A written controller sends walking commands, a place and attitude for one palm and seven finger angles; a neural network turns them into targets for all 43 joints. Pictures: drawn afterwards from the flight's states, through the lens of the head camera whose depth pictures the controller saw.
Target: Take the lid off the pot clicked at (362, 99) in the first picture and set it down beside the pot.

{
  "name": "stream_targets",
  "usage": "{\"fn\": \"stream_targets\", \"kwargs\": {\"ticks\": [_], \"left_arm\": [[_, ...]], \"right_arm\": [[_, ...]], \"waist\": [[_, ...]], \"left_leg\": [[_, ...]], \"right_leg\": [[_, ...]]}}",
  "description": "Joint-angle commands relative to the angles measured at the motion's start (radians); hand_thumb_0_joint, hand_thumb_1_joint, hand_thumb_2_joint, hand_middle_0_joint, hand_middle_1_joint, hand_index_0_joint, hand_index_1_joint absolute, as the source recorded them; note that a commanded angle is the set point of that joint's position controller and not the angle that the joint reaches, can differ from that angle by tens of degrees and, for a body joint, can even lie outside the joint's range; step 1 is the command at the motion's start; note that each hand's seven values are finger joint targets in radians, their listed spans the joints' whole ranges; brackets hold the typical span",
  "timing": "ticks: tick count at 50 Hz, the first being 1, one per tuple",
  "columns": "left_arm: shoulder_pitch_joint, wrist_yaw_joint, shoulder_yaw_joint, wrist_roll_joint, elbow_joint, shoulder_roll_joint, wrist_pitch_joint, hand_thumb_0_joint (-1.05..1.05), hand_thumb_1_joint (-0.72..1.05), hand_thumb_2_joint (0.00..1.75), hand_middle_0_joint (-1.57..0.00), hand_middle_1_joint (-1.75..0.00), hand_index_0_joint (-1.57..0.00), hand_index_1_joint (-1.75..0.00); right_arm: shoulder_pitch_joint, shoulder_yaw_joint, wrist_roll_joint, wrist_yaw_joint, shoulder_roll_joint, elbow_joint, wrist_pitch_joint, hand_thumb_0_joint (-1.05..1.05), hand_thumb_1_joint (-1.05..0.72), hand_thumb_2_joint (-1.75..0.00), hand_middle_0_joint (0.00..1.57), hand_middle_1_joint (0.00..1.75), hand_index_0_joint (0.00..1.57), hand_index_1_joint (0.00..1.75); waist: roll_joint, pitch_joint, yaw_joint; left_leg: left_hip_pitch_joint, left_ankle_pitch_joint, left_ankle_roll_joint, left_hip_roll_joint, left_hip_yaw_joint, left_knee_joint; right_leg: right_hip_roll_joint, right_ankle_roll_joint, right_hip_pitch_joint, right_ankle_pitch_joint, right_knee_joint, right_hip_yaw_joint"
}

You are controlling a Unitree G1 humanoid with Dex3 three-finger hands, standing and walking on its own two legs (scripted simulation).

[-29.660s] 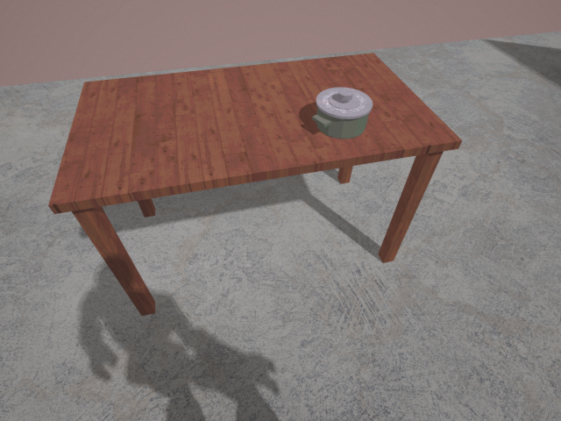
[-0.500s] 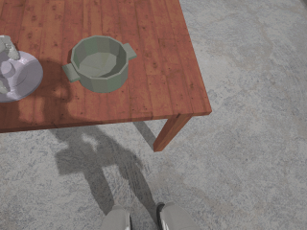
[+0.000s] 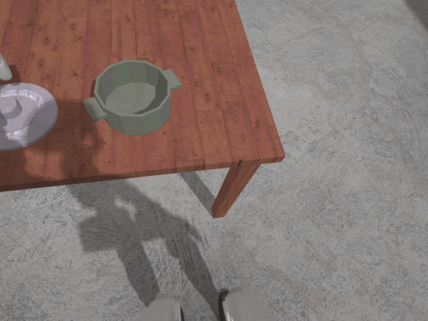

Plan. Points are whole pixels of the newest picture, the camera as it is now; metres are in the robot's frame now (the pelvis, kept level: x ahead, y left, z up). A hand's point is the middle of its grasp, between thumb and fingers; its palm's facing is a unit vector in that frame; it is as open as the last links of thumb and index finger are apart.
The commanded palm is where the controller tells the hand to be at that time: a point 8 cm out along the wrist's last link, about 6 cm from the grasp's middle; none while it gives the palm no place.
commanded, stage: raise the empty hand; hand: left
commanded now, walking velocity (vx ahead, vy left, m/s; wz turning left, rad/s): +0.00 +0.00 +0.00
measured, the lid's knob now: (7, 107) +0.55 +0.35 -0.03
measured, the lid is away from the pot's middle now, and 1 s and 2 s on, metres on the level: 0.25 0.25 0.25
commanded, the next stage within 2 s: draw the hand back to the body in 0.82 s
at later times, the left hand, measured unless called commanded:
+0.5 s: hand out of the picture +0.51 +0.35 +0.12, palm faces -0.42 -0.12 -0.90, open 10.9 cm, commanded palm +0.56 +0.33 +0.18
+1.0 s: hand out of the picture +0.49 +0.34 +0.14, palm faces -0.43 -0.11 -0.89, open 10.9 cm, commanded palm +0.53 +0.33 +0.20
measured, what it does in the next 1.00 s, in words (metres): stands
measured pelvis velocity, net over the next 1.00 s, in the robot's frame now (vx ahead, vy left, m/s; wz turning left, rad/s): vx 0.02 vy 0.00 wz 0.02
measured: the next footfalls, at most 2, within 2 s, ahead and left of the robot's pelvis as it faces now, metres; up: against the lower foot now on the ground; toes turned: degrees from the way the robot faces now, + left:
none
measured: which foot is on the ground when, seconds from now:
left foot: down 0.00-1.00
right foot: down 0.00-1.00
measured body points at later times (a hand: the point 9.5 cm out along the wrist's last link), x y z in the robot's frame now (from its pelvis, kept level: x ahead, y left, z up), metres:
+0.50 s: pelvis +0.02 +0.00 +0.02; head +0.15 +0.04 +0.45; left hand +0.53 +0.35 +0.17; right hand +0.00 -0.27 -0.09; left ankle -0.01 +0.05 -0.69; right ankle +0.01 -0.17 -0.69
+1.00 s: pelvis +0.02 +0.00 +0.02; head +0.12 +0.03 +0.46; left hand +0.51 +0.34 +0.19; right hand +0.00 -0.28 -0.09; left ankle -0.01 +0.05 -0.69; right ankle +0.01 -0.17 -0.69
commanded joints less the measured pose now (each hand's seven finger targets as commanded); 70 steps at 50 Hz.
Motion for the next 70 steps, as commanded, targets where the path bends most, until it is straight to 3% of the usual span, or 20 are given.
{"fn": "stream_targets", "kwargs": {"ticks": [1,6,8,12,13,16,17,24,30,31,34,38,40,43,46,52,56,58,64,70], "left_arm": [[-0.438,0.02,0.042,-0.014,-0.197,0.259,-0.002,0.0,0.06,0.5,-0.3,-0.95,-0.3,-0.95],[-0.429,0.005,0.053,-0.026,-0.193,0.283,-0.011,0.0,0.06,0.5,-0.3,-0.95,-0.3,-0.95],[-0.47,0.007,0.059,-0.025,-0.254,0.277,-0.018,0.0,0.06,0.5,-0.3,-0.95,-0.3,-0.95],[-0.469,0.011,0.123,-0.023,-0.281,0.334,-0.023,0.0,0.06,0.5,-0.3,-0.95,-0.3,-0.95],[-0.467,0.01,0.102,-0.023,-0.268,0.302,-0.015,0.0,0.06,0.5,-0.3,-0.95,-0.3,-0.95],[-0.45,-0.001,0.037,-0.028,-0.191,0.217,0.013,0.0,0.06,0.5,-0.3,-0.95,-0.3,-0.95],[-0.463,-0.001,0.042,-0.028,-0.218,0.219,0.011,0.0,0.06,0.5,-0.3,-0.95,-0.3,-0.95],[-0.484,-0.014,0.09,-0.023,-0.285,0.275,0.011,0.0,0.06,0.5,-0.3,-0.95,-0.3,-0.95],[-0.456,-0.026,0.026,-0.035,-0.205,0.207,0.026,0.0,0.06,0.5,-0.3,-0.95,-0.3,-0.95],[-0.442,-0.025,0.04,-0.035,-0.186,0.237,0.029,0.0,0.06,0.5,-0.3,-0.95,-0.3,-0.95],[-0.504,-0.032,0.03,-0.028,-0.253,0.227,0.022,0.0,0.06,0.5,-0.3,-0.95,-0.3,-0.95],[-0.487,-0.043,0.046,-0.045,-0.249,0.231,0.018,0.0,0.06,0.5,-0.3,-0.95,-0.3,-0.95],[-0.45,-0.049,0.006,-0.056,-0.168,0.186,0.025,0.0,0.06,0.5,-0.3,-0.95,-0.3,-0.95],[-0.452,-0.045,-0.037,-0.051,-0.162,0.135,0.023,0.0,0.06,0.5,-0.3,-0.95,-0.3,-0.95],[-0.493,-0.033,0.024,-0.032,-0.228,0.231,0.011,0.0,0.06,0.5,-0.3,-0.95,-0.3,-0.95],[-0.434,-0.02,0.103,-0.046,-0.29,0.284,-0.002,0.0,0.06,0.5,-0.3,-0.95,-0.3,-0.95],[-0.386,-0.017,0.068,-0.04,-0.263,0.22,0.021,0.0,0.06,0.5,-0.3,-0.95,-0.3,-0.95],[-0.357,-0.014,0.116,-0.042,-0.334,0.255,0.012,0.0,0.06,0.5,-0.3,-0.95,-0.3,-0.95],[-0.244,-0.029,0.076,-0.082,-0.316,0.165,0.023,0.0,0.06,0.5,-0.3,-0.95,-0.3,-0.95],[-0.191,-0.011,0.147,-0.089,-0.461,0.215,-0.002,0.0,0.06,0.5,-0.3,-0.95,-0.3,-0.95]], "right_arm": [[0.185,-0.075,-0.006,-0.015,-0.211,-0.009,-0.004,0.0,-0.9,-0.9,0.2,0.3,0.2,0.3],[0.186,-0.073,-0.005,-0.018,-0.21,-0.009,0.001,0.0,-0.9,-0.9,0.2,0.3,0.2,0.3],[0.194,-0.086,-0.009,-0.014,-0.21,0.003,0.004,0.0,-0.9,-0.9,0.2,0.3,0.2,0.3],[0.2,-0.09,-0.018,-0.012,-0.205,0.005,0.004,0.0,-0.9,-0.9,0.2,0.3,0.2,0.3],[0.2,-0.094,-0.02,-0.01,-0.202,0.007,0.006,0.0,-0.9,-0.9,0.2,0.3,0.2,0.3],[0.187,-0.093,-0.014,0.001,-0.204,0.014,0.006,0.0,-0.9,-0.9,0.2,0.3,0.2,0.3],[0.183,-0.095,-0.012,0.001,-0.203,0.013,0.006,0.0,-0.9,-0.9,0.2,0.3,0.2,0.3],[0.183,-0.107,-0.023,0.009,-0.202,0.013,0.006,0.0,-0.9,-0.9,0.2,0.3,0.2,0.3],[0.159,-0.1,-0.01,0.008,-0.204,0.011,-0.002,0.0,-0.9,-0.9,0.2,0.3,0.2,0.3],[0.151,-0.096,-0.006,0.01,-0.207,0.011,-0.004,0.0,-0.9,-0.9,0.2,0.3,0.2,0.3],[0.155,-0.103,-0.011,0.01,-0.207,0.014,-0.005,0.0,-0.9,-0.9,0.2,0.3,0.2,0.3],[0.158,-0.109,-0.011,0.007,-0.208,0.015,-0.011,0.0,-0.9,-0.9,0.2,0.3,0.2,0.3],[0.146,-0.1,-0.003,0.006,-0.209,0.011,-0.013,0.0,-0.9,-0.9,0.2,0.3,0.2,0.3],[0.137,-0.099,0.001,0.006,-0.214,0.014,-0.016,0.0,-0.9,-0.9,0.2,0.3,0.2,0.3],[0.147,-0.099,-0.005,0.004,-0.214,0.007,-0.015,0.0,-0.9,-0.9,0.2,0.3,0.2,0.3],[0.13,-0.106,-0.007,0.002,-0.207,-0.02,-0.021,0.0,-0.9,-0.9,0.2,0.3,0.2,0.3],[0.117,-0.113,-0.008,0.014,-0.203,-0.025,-0.019,0.0,-0.9,-0.9,0.2,0.3,0.2,0.3],[0.112,-0.117,-0.012,0.019,-0.201,-0.037,-0.014,0.0,-0.9,-0.9,0.2,0.3,0.2,0.3],[0.068,-0.124,-0.009,0.032,-0.196,-0.059,0.0,0.0,-0.9,-0.9,0.2,0.3,0.2,0.3],[0.011,-0.126,-0.012,0.034,-0.182,-0.096,0.006,0.0,-0.9,-0.9,0.2,0.3,0.2,0.3]], "waist": [[0.206,-0.44,0.002],[0.164,-0.453,0.005],[0.262,-0.503,0.021],[0.251,-0.55,0.037],[0.248,-0.552,0.034],[0.18,-0.439,0.02],[0.222,-0.462,0.032],[0.217,-0.54,0.053],[0.152,-0.413,0.04],[0.131,-0.383,0.046],[0.213,-0.436,0.055],[0.159,-0.464,0.049],[0.087,-0.377,0.038],[0.127,-0.345,0.04],[0.14,-0.402,0.05],[0.16,-0.466,0.083],[0.161,-0.398,0.082],[0.186,-0.458,0.103],[0.078,-0.358,0.095],[0.116,-0.403,0.122]], "left_leg": [[0.547,0.546,-0.054,0.046,-0.064,-0.128],[0.529,0.603,-0.047,0.038,-0.046,-0.123],[0.641,0.74,-0.079,0.05,-0.066,-0.124],[0.702,0.888,-0.086,0.054,-0.076,-0.12],[0.716,0.912,-0.091,0.053,-0.075,-0.121],[0.644,0.799,-0.081,0.05,-0.066,-0.146],[0.677,0.849,-0.085,0.052,-0.068,-0.148],[0.754,0.962,-0.09,0.049,-0.073,-0.158],[0.664,0.77,-0.068,0.037,-0.045,-0.202],[0.632,0.718,-0.06,0.035,-0.035,-0.206],[0.715,0.823,-0.08,0.042,-0.054,-0.21],[0.738,0.823,-0.073,0.044,-0.057,-0.214],[0.642,0.664,-0.055,0.033,-0.039,-0.236],[0.647,0.644,-0.06,0.037,-0.04,-0.247],[0.647,0.621,-0.056,0.032,-0.04,-0.244],[0.695,0.712,-0.061,0.028,-0.042,-0.253],[0.693,0.663,-0.066,0.025,-0.044,-0.271],[0.751,0.767,-0.077,0.026,-0.055,-0.271],[0.692,0.657,-0.051,0.016,-0.035,-0.308],[0.753,0.722,-0.053,0.011,-0.049,-0.332]], "right_leg": [[0.043,-0.066,0.022,0.149,-0.074,-0.094],[0.045,-0.06,0.081,0.209,-0.077,-0.084],[0.045,-0.066,0.051,0.225,-0.079,-0.091],[0.046,-0.064,0.09,0.285,-0.093,-0.089],[0.047,-0.062,0.092,0.294,-0.097,-0.088],[0.046,-0.062,0.084,0.261,-0.122,-0.094],[0.043,-0.064,0.085,0.273,-0.122,-0.092],[0.045,-0.062,0.169,0.349,-0.143,-0.084],[0.036,-0.063,0.186,0.304,-0.177,-0.082],[0.033,-0.065,0.205,0.298,-0.18,-0.08],[0.034,-0.07,0.194,0.316,-0.18,-0.084],[0.033,-0.062,0.214,0.317,-0.189,-0.082],[0.029,-0.062,0.218,0.272,-0.199,-0.082],[0.027,-0.071,0.181,0.245,-0.194,-0.088],[0.026,-0.073,0.226,0.248,-0.193,-0.076],[0.02,-0.075,0.279,0.303,-0.197,-0.075],[0.02,-0.078,0.25,0.261,-0.217,-0.08],[0.021,-0.08,0.276,0.297,-0.212,-0.078],[0.015,-0.075,0.313,0.287,-0.246,-0.077],[0.007,-0.081,0.381,0.316,-0.257,-0.073]]}}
